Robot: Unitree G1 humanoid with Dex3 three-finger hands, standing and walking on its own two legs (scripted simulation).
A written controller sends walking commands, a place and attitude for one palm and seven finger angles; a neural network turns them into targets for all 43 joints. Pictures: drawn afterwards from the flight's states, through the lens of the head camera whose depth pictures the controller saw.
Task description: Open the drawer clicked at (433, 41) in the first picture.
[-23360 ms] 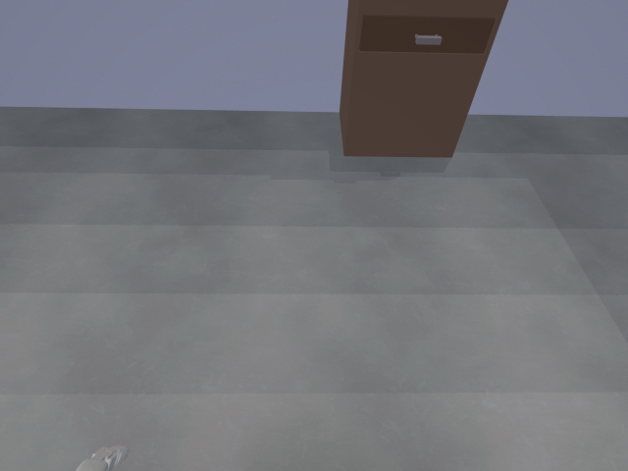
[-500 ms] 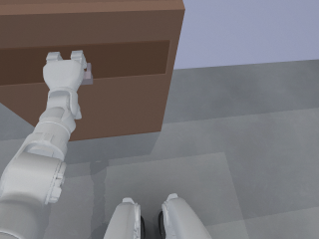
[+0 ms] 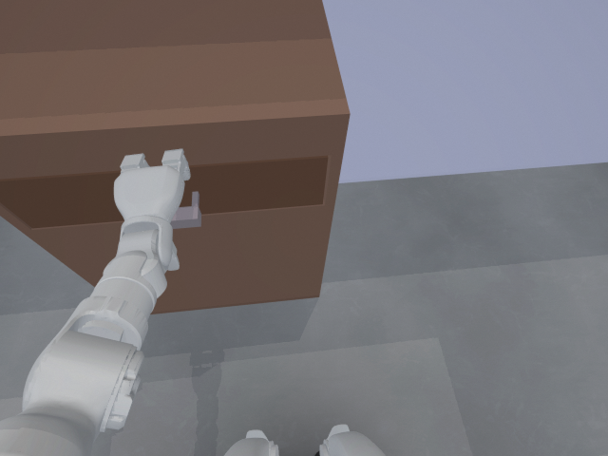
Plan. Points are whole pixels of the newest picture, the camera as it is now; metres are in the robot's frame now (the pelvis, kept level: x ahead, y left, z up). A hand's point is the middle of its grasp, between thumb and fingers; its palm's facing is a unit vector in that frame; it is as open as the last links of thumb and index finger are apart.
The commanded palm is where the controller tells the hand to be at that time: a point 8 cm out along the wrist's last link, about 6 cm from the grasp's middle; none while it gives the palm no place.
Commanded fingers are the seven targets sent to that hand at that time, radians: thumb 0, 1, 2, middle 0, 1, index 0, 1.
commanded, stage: lift the fingers back up to retry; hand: left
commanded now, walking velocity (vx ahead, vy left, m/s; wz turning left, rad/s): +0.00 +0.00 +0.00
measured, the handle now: (170, 208) +0.52 +0.21 -0.08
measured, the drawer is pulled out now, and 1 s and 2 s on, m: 0.00 0.00 0.00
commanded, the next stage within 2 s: re-aim the fingers above the handle in 0.08 s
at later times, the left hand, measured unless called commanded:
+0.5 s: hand (152, 219) +0.46 +0.21 -0.02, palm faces -0.04 +0.00 -1.00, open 13.8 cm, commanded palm +0.45 +0.19 +0.03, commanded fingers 0.00 -0.50 0.30 -0.30 -1.20 -0.30 -1.20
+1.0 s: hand (149, 228) +0.45 +0.21 -0.03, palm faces -0.09 -0.02 -1.00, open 13.8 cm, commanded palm +0.45 +0.19 +0.03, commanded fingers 0.00 -0.50 0.30 -0.30 -1.20 -0.30 -1.20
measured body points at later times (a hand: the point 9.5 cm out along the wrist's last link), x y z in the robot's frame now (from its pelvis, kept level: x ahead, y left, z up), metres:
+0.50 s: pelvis -0.01 +0.00 -0.01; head +0.11 +0.00 +0.43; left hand +0.46 +0.21 +0.03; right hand +0.03 -0.26 -0.14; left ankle -0.02 +0.07 -0.68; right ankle -0.01 -0.08 -0.68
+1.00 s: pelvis -0.01 +0.01 -0.01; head +0.10 +0.01 +0.43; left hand +0.45 +0.21 +0.02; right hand +0.00 -0.25 -0.14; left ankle -0.02 +0.07 -0.68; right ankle -0.01 -0.08 -0.68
